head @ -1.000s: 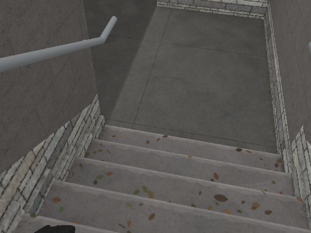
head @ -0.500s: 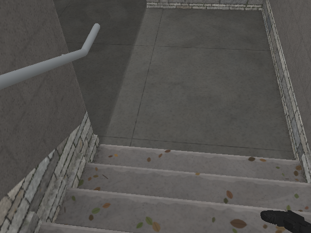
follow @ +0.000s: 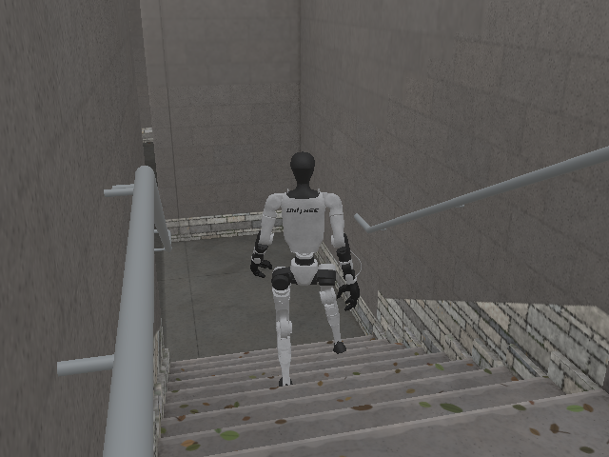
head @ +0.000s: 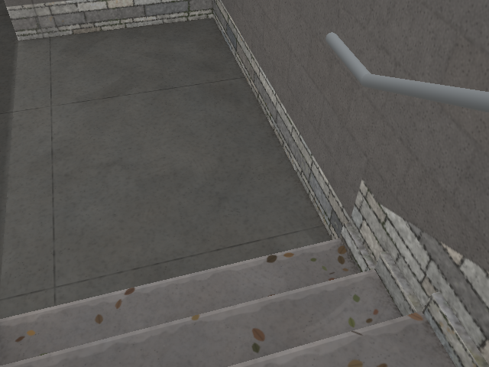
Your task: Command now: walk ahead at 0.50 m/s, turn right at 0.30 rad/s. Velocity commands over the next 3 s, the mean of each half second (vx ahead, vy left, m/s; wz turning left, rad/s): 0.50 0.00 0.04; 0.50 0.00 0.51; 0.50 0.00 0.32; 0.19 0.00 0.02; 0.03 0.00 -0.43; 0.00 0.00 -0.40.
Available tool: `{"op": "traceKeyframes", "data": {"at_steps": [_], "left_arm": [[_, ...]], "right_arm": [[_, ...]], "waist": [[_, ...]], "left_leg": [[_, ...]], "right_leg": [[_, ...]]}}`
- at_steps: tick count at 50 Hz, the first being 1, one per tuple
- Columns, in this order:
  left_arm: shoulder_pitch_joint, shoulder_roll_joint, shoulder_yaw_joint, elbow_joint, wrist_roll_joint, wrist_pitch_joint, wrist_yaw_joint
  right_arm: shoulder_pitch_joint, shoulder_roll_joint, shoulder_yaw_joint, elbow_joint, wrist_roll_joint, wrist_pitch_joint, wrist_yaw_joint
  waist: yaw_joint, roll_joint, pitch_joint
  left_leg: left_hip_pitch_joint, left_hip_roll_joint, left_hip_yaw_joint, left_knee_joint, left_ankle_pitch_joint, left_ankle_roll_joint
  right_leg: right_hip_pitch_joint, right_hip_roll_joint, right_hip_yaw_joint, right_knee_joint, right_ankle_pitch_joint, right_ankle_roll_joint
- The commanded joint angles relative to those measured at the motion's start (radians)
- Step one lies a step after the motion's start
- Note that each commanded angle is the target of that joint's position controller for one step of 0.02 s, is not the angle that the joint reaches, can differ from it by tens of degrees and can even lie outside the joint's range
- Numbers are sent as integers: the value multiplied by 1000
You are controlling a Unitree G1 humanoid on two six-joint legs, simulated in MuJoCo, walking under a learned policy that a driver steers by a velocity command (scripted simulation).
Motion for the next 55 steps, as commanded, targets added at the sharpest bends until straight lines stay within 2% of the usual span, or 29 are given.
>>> {"op": "traceKeyframes", "data": {"at_steps": [1, 6, 8, 9, 10, 11, 12, 13, 14, 16, 18, 22, 24, 28, 35, 37, 38, 39, 40, 41, 42, 43, 45, 48, 49, 50, 51, 53, 55], "left_arm": [[-179, -30, -21, -118, 10, -24, -35], [-274, -19, -36, -142, -32, -29, -63], [-101, 39, -11, -76, -32, -35, -47], [110, 80, 12, 5, -21, -32, -33], [290, 135, 33, 81, -4, -30, -28], [355, 146, 7, 81, 15, -25, -35], [419, 151, 17, 93, -7, -8, -39], [417, 203, 36, 136, -23, 1, -39], [330, 126, 15, 141, -25, 1, -25], [72, 27, -26, 95, 11, -38, -29], [53, -6, -34, 124, 18, -73, -29], [147, 65, -15, 207, 32, -82, 31], [174, 22, -24, 224, 0, -89, 48], [197, 13, -44, 239, 5, -79, 79], [277, 98, -5, 225, -9, -27, 78], [260, 110, -4, 245, -13, -22, 71], [208, 130, -1, 249, -7, -40, 60], [306, 30, -18, 225, 22, -72, 48], [385, 78, -26, 192, 6, -106, 25], [221, 100, -24, 94, -29, -116, 22], [71, 51, -42, 19, -66, -109, 43], [-14, 49, -43, 5, -60, -89, 74], [89, 119, -5, 44, -29, -59, 85], [29, 45, -5, -2, 56, -59, 83], [9, 5, -18, -19, 53, -61, 72], [99, 15, -12, 19, 28, -72, 52], [46, 61, 5, -1, 12, -78, 39], [-114, 67, 1, -83, 32, -78, 30], [-199, 12, -16, -133, 42, -77, 13]], "right_arm": [[12, -102, -3, -33, 10, 15, -19], [33, -154, -21, -28, 24, 55, -12], [11, -178, -31, -12, 17, 53, -3], [-8, -178, -34, 1, 17, 49, 1], [50, -115, -33, 41, 26, 33, 12], [206, -36, -3, 35, 34, 7, 31], [190, -146, -23, -4, 69, -25, 45], [43, -131, -18, -99, 94, -20, 37], [-104, -131, -24, -128, 89, 9, -1], [-99, -94, -32, -125, 50, 64, -33], [-57, -89, -54, -117, 42, 73, -29], [-109, -65, -60, -164, 17, 59, 5], [-239, -108, -74, -214, 21, 47, 26], [-392, -59, -58, -290, -8, 51, 70], [-517, -50, -33, -363, 27, 75, 110], [-335, -97, -61, -291, 17, 74, 97], [-112, -166, -92, -221, 17, 72, 83], [-31, -278, -102, -179, 1, 65, 84], [19, -259, -91, -187, 33, 73, 89], [76, -282, -104, -186, 49, 87, 77], [53, -298, -106, -144, 46, 92, 54], [-52, -238, -87, -168, 25, 93, 43], [-297, -122, -41, -258, -7, 43, 61], [-354, -164, -59, -278, 13, 30, 14], [-326, -155, -55, -268, 13, 41, -5], [-292, -167, -58, -258, -7, 45, -13], [-189, -147, -59, -221, 8, 38, -24], [-141, -91, -43, -213, 52, 41, -39], [-143, -100, -42, -216, 39, 53, -48]], "waist": [[-26, 92, 169], [-103, 114, 227], [0, 83, 168], [100, 73, 69], [162, -69, -56], [139, -247, -270], [195, -258, -437], [193, -223, -416], [163, -21, -253], [31, 113, 27], [-12, 29, 94], [-14, -47, 17], [25, -42, 54], [61, -25, 106], [162, 4, 202], [68, 40, 115], [-59, 61, 6], [-29, 408, -100], [-34, 413, -332], [-108, 351, -411], [-80, 198, -315], [-52, 26, -157], [109, -91, -6], [129, 49, 32], [128, 74, -5], [140, 121, -80], [93, 112, -55], [58, 67, 31], [20, 63, 62]], "left_leg": [[-188, 185, -168, -124, 354, 89], [-34, 211, -218, 83, 466, 121], [-8, 212, -215, 296, 672, 111], [-91, 178, -193, 526, 715, 93], [-371, 57, -156, 932, 314, 22], [-706, -8, -265, 1341, -375, -21], [-747, 5, -388, 1333, -351, -39], [-872, 11, -319, 1297, -240, -61], [-893, 72, -213, 1179, -78, -65], [-745, 105, -239, 972, 218, -33], [-635, 126, -305, 754, 390, -7], [-661, 115, -322, 544, 569, -14], [-739, 98, -378, 324, 799, 29], [-433, 27, -223, 15, 1195, 28], [-541, 87, -159, -192, 794, 43], [-225, 17, -34, -233, 703, 87], [95, 13, -48, -256, 836, 144], [504, 154, -212, 53, 1399, 256], [701, 251, -484, 103, 1278, 409], [720, 348, -704, -128, 866, 485], [627, 388, -878, -300, 403, 461], [457, 403, -909, -351, 314, 414], [-2, 315, -783, -234, 380, 331], [-371, 101, -490, -240, 760, 265], [-402, 69, -435, -221, 845, 259], [-388, 75, -436, -179, 885, 260], [-230, 72, -485, -118, 707, 258], [-250, 26, -498, -61, 410, 240], [-394, -25, -466, -38, 238, 208]], "right_leg": [[125, 17, -150, -208, 132, 17], [165, -30, -202, -416, -114, 32], [359, -23, -227, -498, -199, -18], [636, -16, -254, -506, -105, -40], [1014, -130, -167, -400, 254, -102], [1389, -314, -41, 4, 621, -202], [1435, -378, 90, -47, 430, -290], [1329, -465, 264, -275, -153, -359], [1105, -412, 261, -426, -539, -305], [594, -346, 152, -466, -562, -224], [387, -269, 12, -462, -430, -130], [508, -266, -71, -414, -164, -156], [574, -240, -130, -385, -342, -90], [346, -146, -337, -304, -562, -35], [609, -291, -222, 19, -505, -28], [541, -259, -303, 313, -285, -16], [414, -195, -323, 624, -295, 12], [-16, -29, -382, 1178, -1195, 101], [-180, -14, -198, 1291, -1299, 143], [-276, 7, -158, 1227, -1261, 161], [-397, -8, -169, 1129, -1139, 158], [-435, -31, -170, 1107, -1053, 146], [-227, -103, -49, 701, -745, 100], [99, -83, -156, 302, -504, 132], [202, -59, -177, 218, -437, 139], [289, -33, -183, 297, -261, 134], [99, -53, -97, 222, -123, 123], [63, -28, -82, -67, -12, 103], [261, 25, -137, -258, 95, 104]]}}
